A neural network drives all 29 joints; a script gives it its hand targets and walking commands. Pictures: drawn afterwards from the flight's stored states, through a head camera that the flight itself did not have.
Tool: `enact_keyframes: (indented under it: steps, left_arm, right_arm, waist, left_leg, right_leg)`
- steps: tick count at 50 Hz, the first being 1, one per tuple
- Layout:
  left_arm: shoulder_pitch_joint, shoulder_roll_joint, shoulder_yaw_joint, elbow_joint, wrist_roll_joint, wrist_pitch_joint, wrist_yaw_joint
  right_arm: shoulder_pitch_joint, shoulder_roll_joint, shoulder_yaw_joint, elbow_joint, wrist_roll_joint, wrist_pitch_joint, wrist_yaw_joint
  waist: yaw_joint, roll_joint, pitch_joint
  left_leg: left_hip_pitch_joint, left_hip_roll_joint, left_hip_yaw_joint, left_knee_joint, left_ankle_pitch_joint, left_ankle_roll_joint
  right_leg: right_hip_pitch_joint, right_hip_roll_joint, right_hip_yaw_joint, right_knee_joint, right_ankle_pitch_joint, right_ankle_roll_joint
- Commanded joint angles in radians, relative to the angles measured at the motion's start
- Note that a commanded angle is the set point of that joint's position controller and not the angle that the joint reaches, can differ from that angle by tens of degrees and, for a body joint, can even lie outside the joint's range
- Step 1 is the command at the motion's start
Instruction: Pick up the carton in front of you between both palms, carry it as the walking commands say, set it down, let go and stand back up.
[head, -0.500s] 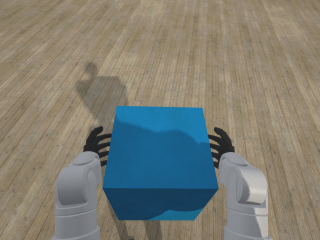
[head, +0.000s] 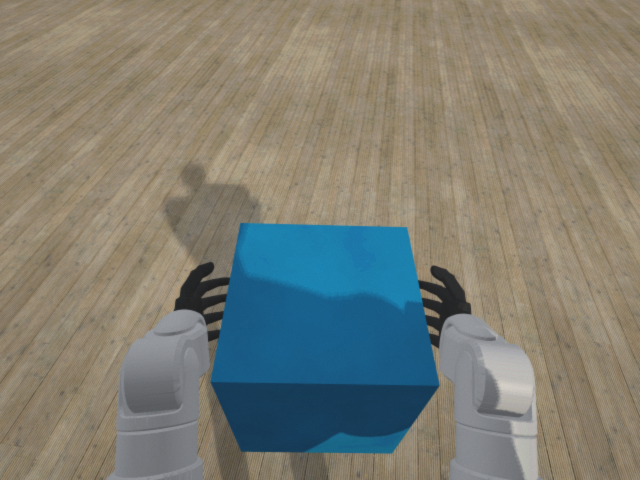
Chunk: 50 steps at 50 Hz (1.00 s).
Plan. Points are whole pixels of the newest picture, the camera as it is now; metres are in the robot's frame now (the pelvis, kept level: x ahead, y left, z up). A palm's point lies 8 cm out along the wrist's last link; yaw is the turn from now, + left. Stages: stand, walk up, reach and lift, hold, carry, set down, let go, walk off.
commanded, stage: carry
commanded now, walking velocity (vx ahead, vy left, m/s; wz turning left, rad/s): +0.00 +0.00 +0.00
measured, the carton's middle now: (320, 344) +0.29 +0.00 +0.00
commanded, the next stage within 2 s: hold in 1.32 s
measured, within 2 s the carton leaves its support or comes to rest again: neither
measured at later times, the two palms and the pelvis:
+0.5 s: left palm (190, 366) +0.23 +0.15 +0.04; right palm (448, 369) +0.23 -0.15 +0.05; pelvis -0.04 +0.00 +0.00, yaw +0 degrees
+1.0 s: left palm (192, 378) +0.22 +0.15 +0.04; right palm (453, 381) +0.22 -0.15 +0.04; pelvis -0.06 +0.00 +0.00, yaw +0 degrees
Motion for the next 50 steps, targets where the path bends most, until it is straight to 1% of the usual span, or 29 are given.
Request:
enact_keyframes:
  steps: [1, 6, 9, 12, 17, 23, 27, 31, 34, 38, 42, 50]
  left_arm:
    - [-0.429, -0.928, -0.730, -0.031, -0.402, -0.026, -0.270]
    - [-0.436, -0.922, -0.724, 0.007, -0.372, -0.102, -0.276]
    - [-0.439, -0.911, -0.722, 0.012, -0.358, -0.148, -0.275]
    - [-0.421, -0.880, -0.696, 0.046, -0.329, -0.190, -0.272]
    - [-0.400, -0.827, -0.617, 0.142, -0.253, -0.272, -0.265]
    - [-0.459, -0.821, -0.507, 0.290, -0.168, -0.397, -0.267]
    - [-0.521, -0.853, -0.440, 0.401, -0.119, -0.491, -0.277]
    - [-0.559, -0.903, -0.434, 0.453, -0.105, -0.552, -0.288]
    - [-0.553, -0.925, -0.458, 0.443, -0.115, -0.558, -0.291]
    - [-0.514, -0.928, -0.513, 0.383, -0.151, -0.521, -0.289]
    - [-0.487, -0.898, -0.501, 0.374, -0.144, -0.491, -0.285]
    - [-0.516, -0.907, -0.512, 0.361, -0.156, -0.493, -0.286]
  right_arm:
    - [-0.420, 0.941, 0.731, -0.015, 0.395, -0.028, 0.259]
    - [-0.419, 0.936, 0.722, 0.023, 0.363, -0.103, 0.267]
    - [-0.423, 0.922, 0.715, 0.030, 0.348, -0.148, 0.267]
    - [-0.404, 0.888, 0.688, 0.062, 0.316, -0.191, 0.263]
    - [-0.385, 0.832, 0.608, 0.154, 0.241, -0.274, 0.259]
    - [-0.443, 0.824, 0.498, 0.303, 0.158, -0.398, 0.263]
    - [-0.506, 0.855, 0.431, 0.416, 0.111, -0.492, 0.274]
    - [-0.546, 0.905, 0.419, 0.467, 0.097, -0.554, 0.286]
    - [-0.540, 0.927, 0.441, 0.459, 0.106, -0.559, 0.289]
    - [-0.501, 0.932, 0.496, 0.398, 0.141, -0.521, 0.285]
    - [-0.471, 0.901, 0.485, 0.390, 0.136, -0.491, 0.281]
    - [-0.501, 0.909, 0.497, 0.373, 0.146, -0.494, 0.282]
  waist:
    - [0.005, -0.012, -0.266]
    - [0.004, -0.012, -0.246]
    - [0.004, -0.004, -0.233]
    - [0.003, 0.003, -0.222]
    - [0.002, 0.006, -0.189]
    - [0.000, 0.008, -0.148]
    - [0.000, 0.009, -0.160]
    - [0.001, 0.010, -0.188]
    - [0.001, 0.013, -0.210]
    - [0.002, 0.011, -0.227]
    - [0.002, 0.010, -0.217]
    - [0.002, 0.008, -0.199]
  left_leg:
    - [0.184, 0.103, -0.091, 0.020, 0.638, 0.019]
    - [0.164, 0.106, -0.099, 0.008, 0.543, 0.021]
    - [0.171, 0.111, -0.105, -0.008, 0.523, 0.022]
    - [0.171, 0.115, -0.110, -0.024, 0.503, 0.023]
    - [0.153, 0.117, -0.117, -0.059, 0.424, 0.021]
    - [0.130, 0.116, -0.126, -0.106, 0.303, 0.018]
    - [0.134, 0.116, -0.129, -0.123, 0.265, 0.015]
    - [0.148, 0.118, -0.128, -0.125, 0.268, 0.014]
    - [0.158, 0.120, -0.126, -0.121, 0.289, 0.014]
    - [0.162, 0.120, -0.124, -0.110, 0.320, 0.016]
    - [0.149, 0.120, -0.124, -0.106, 0.322, 0.017]
    - [0.138, 0.119, -0.126, -0.116, 0.287, 0.013]
  right_leg:
    - [0.065, -0.112, 0.061, 0.001, 0.737, 0.001]
    - [0.049, -0.117, 0.062, -0.010, 0.652, -0.010]
    - [0.027, -0.110, 0.061, -0.024, 0.556, -0.013]
    - [0.015, -0.106, 0.062, -0.036, 0.487, -0.016]
    - [-0.008, -0.105, 0.067, -0.063, 0.383, -0.020]
    - [-0.045, -0.105, 0.080, -0.103, 0.243, -0.028]
    - [-0.057, -0.103, 0.085, -0.112, 0.194, -0.031]
    - [-0.057, -0.101, 0.086, -0.107, 0.189, -0.034]
    - [-0.051, -0.100, 0.085, -0.099, 0.206, -0.035]
    - [-0.045, -0.101, 0.086, -0.088, 0.240, -0.034]
    - [-0.051, -0.101, 0.087, -0.085, 0.251, -0.032]
    - [-0.070, -0.102, 0.092, -0.094, 0.222, -0.037]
